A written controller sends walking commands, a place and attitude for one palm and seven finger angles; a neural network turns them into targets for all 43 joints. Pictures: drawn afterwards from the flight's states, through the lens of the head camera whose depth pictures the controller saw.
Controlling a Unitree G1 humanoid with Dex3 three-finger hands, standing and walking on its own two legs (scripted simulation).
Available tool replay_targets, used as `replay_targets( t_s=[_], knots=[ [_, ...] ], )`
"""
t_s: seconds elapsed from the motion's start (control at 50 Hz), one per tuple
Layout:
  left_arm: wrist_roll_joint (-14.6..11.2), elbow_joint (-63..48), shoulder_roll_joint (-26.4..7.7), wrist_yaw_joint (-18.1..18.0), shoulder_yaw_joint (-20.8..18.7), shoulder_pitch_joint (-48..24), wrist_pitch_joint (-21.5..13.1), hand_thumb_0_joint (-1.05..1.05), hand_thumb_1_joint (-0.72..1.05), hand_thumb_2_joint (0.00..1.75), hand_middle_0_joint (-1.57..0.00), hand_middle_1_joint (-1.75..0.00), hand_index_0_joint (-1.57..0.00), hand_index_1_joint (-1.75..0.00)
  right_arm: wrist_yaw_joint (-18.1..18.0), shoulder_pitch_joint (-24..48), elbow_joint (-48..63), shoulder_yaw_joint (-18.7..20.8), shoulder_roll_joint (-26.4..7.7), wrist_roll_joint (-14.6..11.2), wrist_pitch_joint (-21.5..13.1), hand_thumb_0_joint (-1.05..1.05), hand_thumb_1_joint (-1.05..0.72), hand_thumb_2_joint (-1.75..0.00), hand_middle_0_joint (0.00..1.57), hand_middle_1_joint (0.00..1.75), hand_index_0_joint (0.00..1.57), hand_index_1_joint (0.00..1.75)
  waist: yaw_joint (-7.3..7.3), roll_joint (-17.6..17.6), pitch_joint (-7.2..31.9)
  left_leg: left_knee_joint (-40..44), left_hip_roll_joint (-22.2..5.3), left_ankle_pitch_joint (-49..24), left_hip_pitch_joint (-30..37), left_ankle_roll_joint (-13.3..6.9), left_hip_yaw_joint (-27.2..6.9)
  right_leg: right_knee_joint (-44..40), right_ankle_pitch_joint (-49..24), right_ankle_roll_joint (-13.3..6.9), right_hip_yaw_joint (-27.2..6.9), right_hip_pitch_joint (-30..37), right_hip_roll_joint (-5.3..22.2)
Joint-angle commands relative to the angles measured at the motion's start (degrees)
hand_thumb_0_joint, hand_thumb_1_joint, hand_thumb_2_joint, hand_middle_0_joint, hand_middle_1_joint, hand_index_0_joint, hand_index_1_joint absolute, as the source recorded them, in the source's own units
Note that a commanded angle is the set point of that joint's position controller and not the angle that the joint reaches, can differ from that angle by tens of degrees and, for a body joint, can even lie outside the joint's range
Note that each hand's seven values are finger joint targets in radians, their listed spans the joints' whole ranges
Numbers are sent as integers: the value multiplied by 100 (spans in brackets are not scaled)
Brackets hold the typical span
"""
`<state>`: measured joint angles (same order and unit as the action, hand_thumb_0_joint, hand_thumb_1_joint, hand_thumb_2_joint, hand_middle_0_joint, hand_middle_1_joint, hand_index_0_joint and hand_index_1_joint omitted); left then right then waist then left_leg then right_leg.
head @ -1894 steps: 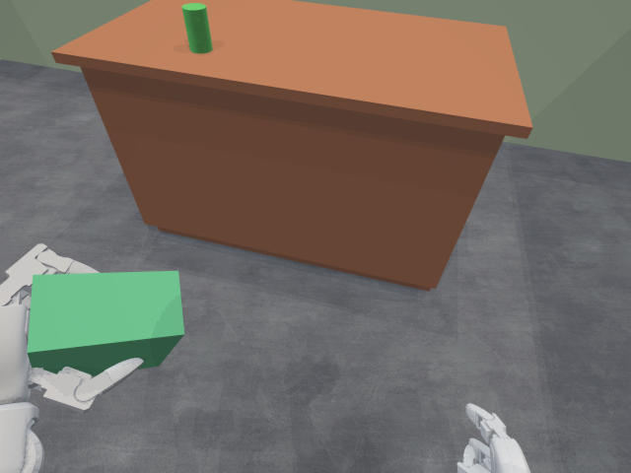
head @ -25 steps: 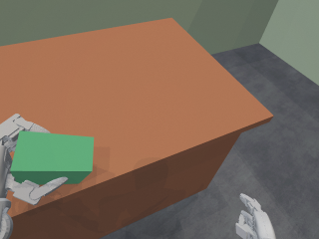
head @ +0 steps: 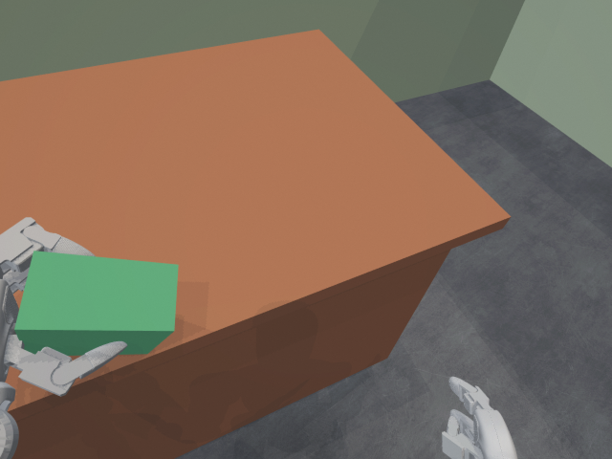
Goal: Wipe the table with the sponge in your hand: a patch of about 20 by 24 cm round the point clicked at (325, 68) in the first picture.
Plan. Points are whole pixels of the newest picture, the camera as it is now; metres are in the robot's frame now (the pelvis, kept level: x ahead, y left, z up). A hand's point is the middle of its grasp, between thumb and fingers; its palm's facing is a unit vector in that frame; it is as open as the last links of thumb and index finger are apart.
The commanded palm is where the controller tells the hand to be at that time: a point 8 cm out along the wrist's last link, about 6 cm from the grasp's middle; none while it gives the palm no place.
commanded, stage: shuffle to correct the standing spot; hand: left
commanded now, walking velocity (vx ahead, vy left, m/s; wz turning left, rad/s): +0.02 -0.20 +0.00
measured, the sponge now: (121, 312) +0.23 +0.20 +0.13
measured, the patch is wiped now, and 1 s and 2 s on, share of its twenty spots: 0.00 0.00 0.00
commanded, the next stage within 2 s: none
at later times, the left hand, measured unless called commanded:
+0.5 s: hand (40, 306) +0.22 +0.26 +0.16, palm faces +0.31 -0.86 -0.41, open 10.5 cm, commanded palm +0.16 +0.30 +0.18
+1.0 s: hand (38, 301) +0.22 +0.26 +0.16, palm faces +0.32 -0.85 -0.42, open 10.5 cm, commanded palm +0.16 +0.30 +0.18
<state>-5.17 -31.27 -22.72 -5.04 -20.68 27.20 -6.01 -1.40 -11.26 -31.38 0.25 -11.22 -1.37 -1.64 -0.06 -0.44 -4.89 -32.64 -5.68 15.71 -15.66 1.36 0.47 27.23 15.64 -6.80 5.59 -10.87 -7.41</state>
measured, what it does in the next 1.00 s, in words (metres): stands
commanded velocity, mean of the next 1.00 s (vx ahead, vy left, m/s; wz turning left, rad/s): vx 0.02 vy -0.20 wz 0.00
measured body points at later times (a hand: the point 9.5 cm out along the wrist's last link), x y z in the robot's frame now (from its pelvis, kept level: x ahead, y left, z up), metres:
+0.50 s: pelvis +0.00 +0.02 +0.00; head +0.03 +0.03 +0.45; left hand +0.20 +0.31 +0.18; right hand +0.17 -0.21 -0.08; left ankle +0.02 +0.16 -0.73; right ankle -0.01 -0.03 -0.73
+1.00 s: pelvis +0.00 +0.02 +0.00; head +0.03 +0.03 +0.45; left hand +0.20 +0.31 +0.19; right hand +0.18 -0.21 -0.08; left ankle +0.02 +0.16 -0.73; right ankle -0.01 -0.03 -0.73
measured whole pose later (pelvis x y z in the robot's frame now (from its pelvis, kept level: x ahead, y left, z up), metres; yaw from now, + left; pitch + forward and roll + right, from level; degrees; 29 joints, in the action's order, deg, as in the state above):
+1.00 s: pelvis +0.00 +0.02 +0.00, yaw +1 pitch +0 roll -1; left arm -5.3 -31.9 -23.7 -5.6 -21.1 27.7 -5.5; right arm -1.8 -11.2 -30.9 -0.1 -11.2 -1.5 -1.8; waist -0.3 0.4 -4.4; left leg -31.9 -4.5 15.1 -16.4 2.1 0.5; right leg 25.8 14.8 -5.8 5.6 -11.1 -6.2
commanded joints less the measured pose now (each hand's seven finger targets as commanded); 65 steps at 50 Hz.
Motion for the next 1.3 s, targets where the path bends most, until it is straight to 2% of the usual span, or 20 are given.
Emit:
replay_targets(
  t_s=[0.0,0.08,0.22,0.28,0.3,0.44,0.5,0.56,0.6,0.62,0.68,0.72,0.82,0.9,1.02,1.06,1.1,1.12,1.2,1.28],
  knots=[
    [-94,-1418,-1041,-170,-820,-306,-437,0,10,130,-120,-160,-120,-160,-74,508,896,286,-671,-18,-339,0,-90,-90,20,30,20,30,14,352,892,153,-73,-362,548,-391,-72,-836,-1119,800,-1186,-135,1298],
    [-65,-1341,-1058,-168,-854,-396,-447,0,10,130,-120,-160,-120,-160,-88,448,901,271,-695,24,-333,0,-90,-90,20,30,20,30,30,492,839,434,-314,-414,269,-449,-312,-705,-965,850,-931,68,1083],
    [-55,-1214,-903,-133,-680,-299,-373,0,10,130,-120,-160,-120,-160,-93,382,891,281,-730,5,-353,0,-90,-90,20,30,20,30,-10,442,1047,420,-381,-1058,405,-450,-404,-460,-1395,688,-751,177,1028],
    [-60,-1274,-992,-135,-770,-308,-377,0,10,130,-120,-160,-120,-160,-78,371,926,315,-726,-5,-349,0,-90,-90,20,30,20,30,20,228,1092,265,-330,-920,302,-403,-349,-550,-1358,646,-863,268,1123],
    [-75,-1355,-983,-142,-737,-261,-375,0,10,130,-120,-160,-120,-160,-95,437,921,306,-715,-31,-374,0,-90,-90,20,30,20,30,-13,386,1105,280,-292,-1076,475,-390,-345,-487,-1529,550,-889,159,1143],
    [-75,-1433,-1085,-164,-831,-352,-411,0,10,130,-120,-160,-120,-160,-106,434,923,282,-715,13,-372,0,-90,-90,20,30,20,30,6,531,982,529,-431,-790,234,-426,-547,-510,-1073,588,-792,168,1047],
    [-81,-1437,-1092,-174,-860,-275,-408,0,10,130,-120,-160,-120,-160,-114,458,906,281,-701,-3,-382,0,-90,-90,20,30,20,30,-22,635,1042,447,-391,-1013,411,-407,-475,-521,-1351,541,-846,137,1079],
    [-77,-1218,-989,-158,-797,-253,-384,0,10,130,-120,-160,-120,-160,-90,392,894,277,-714,17,-354,0,-90,-90,20,30,20,30,-11,479,1045,418,-400,-948,252,-398,-454,-558,-1286,573,-789,254,1070],
    [-99,-1278,-919,-155,-703,-254,-360,0,10,130,-120,-160,-120,-160,-94,437,905,290,-713,-29,-364,0,-90,-90,20,30,20,30,-42,562,972,413,-314,-736,341,-368,-444,-579,-1234,471,-902,92,1122],
    [-83,-1238,-935,-170,-714,-242,-375,0,10,130,-120,-160,-120,-160,-87,400,876,255,-715,7,-341,0,-90,-90,20,30,20,30,-33,507,1018,456,-361,-708,274,-407,-474,-566,-1148,503,-798,145,1088],
    [-74,-1264,-1001,-178,-767,-303,-362,0,10,130,-120,-160,-120,-160,-83,421,925,287,-713,-5,-331,0,-90,-90,20,30,20,30,-10,345,980,401,-330,-489,190,-388,-445,-650,-1024,514,-902,151,1146],
    [-86,-1403,-952,-190,-695,-320,-381,0,10,130,-120,-160,-120,-160,-96,437,897,251,-701,0,-344,0,-90,-90,20,30,20,30,-40,440,1041,422,-320,-697,321,-398,-462,-565,-1140,444,-822,106,1130],
    [-80,-1449,-1052,-206,-799,-271,-400,0,10,130,-120,-160,-120,-160,-107,447,884,240,-696,20,-343,0,-90,-90,20,30,20,30,-21,599,1148,486,-447,-1308,399,-423,-561,-443,-1435,520,-687,265,1051],
    [-93,-1380,-1057,-193,-819,-199,-376,0,10,130,-120,-160,-120,-160,-104,478,910,272,-701,-15,-349,0,-90,-90,20,30,20,30,-26,725,1044,493,-431,-1146,403,-401,-555,-520,-1364,501,-792,189,1070],
    [-106,-1253,-959,-193,-742,-111,-352,0,10,130,-120,-160,-120,-160,-85,406,889,253,-705,3,-303,0,-90,-90,20,30,20,30,-47,445,1113,343,-341,-958,331,-382,-434,-562,-1379,462,-799,205,1137],
    [-110,-1178,-961,-186,-761,-201,-335,0,10,130,-120,-160,-120,-160,-80,396,900,271,-706,-8,-299,0,-90,-90,20,30,20,30,-41,230,1043,272,-276,-631,243,-359,-374,-662,-1205,459,-921,138,1197],
    [-133,-1233,-1025,-210,-783,-167,-318,0,10,130,-120,-160,-120,-160,-103,439,900,271,-687,-44,-305,0,-90,-90,20,30,20,30,-66,182,1053,176,-196,-727,420,-342,-334,-653,-1357,363,-1029,11,1295],
    [-117,-1288,-929,-210,-692,-212,-338,0,10,130,-120,-160,-120,-160,-95,420,877,259,-697,-17,-294,0,-90,-90,20,30,20,30,-65,219,1118,163,-205,-845,472,-364,-316,-613,-1420,366,-977,13,1279],
    [-118,-1446,-1125,-226,-827,-340,-360,0,10,130,-120,-160,-120,-160,-116,522,893,257,-693,-18,-314,0,-90,-90,20,30,20,30,-43,477,1067,332,-330,-1182,512,-394,-438,-501,-1596,475,-908,58,1195],
    [-88,-1384,-1055,-216,-802,-337,-363,0,10,130,-120,-160,-120,-160,-82,464,911,285,-707,-6,-296,0,-90,-90,20,30,20,30,-11,483,1060,317,-369,-1170,319,-388,-455,-550,-1506,555,-860,259,1155]
  ],
)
